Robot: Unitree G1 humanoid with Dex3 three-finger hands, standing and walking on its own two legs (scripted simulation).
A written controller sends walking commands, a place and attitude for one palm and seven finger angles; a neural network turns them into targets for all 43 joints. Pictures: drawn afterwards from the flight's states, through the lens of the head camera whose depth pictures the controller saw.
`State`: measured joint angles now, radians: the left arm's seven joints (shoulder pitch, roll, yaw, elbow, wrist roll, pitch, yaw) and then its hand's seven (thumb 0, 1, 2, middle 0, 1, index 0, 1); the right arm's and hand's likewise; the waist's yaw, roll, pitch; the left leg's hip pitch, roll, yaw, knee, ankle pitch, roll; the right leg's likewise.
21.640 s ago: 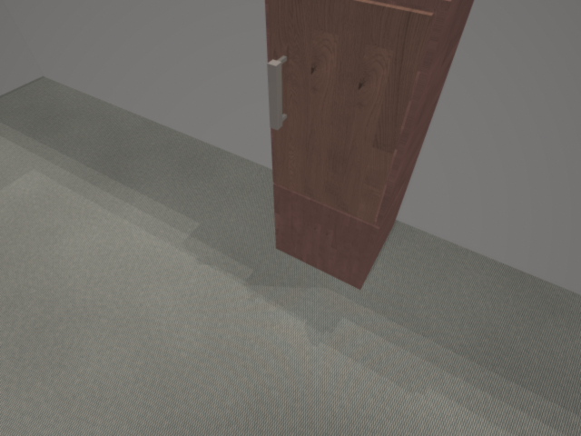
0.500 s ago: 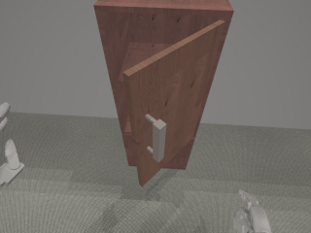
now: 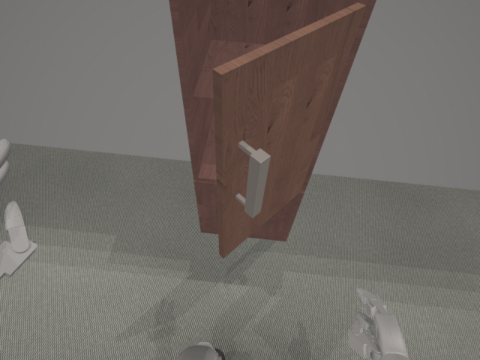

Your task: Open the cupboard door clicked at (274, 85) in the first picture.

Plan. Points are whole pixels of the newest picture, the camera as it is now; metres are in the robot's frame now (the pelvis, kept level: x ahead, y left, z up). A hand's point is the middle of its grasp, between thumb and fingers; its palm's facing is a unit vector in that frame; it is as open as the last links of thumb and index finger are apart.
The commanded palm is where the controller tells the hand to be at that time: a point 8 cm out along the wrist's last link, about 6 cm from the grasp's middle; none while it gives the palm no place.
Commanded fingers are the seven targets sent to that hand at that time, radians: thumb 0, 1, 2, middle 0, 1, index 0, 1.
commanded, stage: step back with the hand held close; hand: left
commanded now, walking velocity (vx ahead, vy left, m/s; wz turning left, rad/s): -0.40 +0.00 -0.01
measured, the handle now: (248, 180) +0.43 +0.01 +0.02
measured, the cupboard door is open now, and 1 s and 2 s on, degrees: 49 49 49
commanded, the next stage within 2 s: stop stepping back and stand still in 0.50 s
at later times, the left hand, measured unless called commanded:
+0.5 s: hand out of the picture +0.13 +0.27 +0.18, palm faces +0.31 -0.85 -0.42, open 7.4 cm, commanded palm +0.05 +0.31 +0.19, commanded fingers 0.00 0.90 0.90 -0.20 -0.30 -0.20 -0.30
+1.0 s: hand out of the picture -0.01 +0.27 +0.20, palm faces +0.30 -0.80 -0.51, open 7.4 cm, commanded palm -0.04 +0.31 +0.19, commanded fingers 0.00 0.90 0.90 -0.20 -0.30 -0.20 -0.30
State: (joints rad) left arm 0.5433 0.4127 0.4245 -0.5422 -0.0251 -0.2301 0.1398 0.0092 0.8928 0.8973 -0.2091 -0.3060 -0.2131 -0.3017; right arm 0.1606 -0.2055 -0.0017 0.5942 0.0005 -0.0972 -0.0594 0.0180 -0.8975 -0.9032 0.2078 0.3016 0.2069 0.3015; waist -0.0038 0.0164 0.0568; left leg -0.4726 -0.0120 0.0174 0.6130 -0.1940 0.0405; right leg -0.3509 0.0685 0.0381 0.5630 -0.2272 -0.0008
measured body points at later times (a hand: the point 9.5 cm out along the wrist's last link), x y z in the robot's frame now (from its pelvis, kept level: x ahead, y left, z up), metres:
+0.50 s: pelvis -0.11 +0.02 +0.01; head -0.06 +0.06 +0.46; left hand +0.11 +0.31 +0.21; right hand +0.09 -0.19 -0.05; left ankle +0.06 +0.08 -0.72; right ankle -0.28 -0.09 -0.69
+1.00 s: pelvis -0.22 +0.04 +0.02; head -0.24 +0.05 +0.47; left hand -0.03 +0.31 +0.22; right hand -0.14 -0.23 -0.08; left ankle -0.16 +0.14 -0.66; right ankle -0.24 -0.04 -0.72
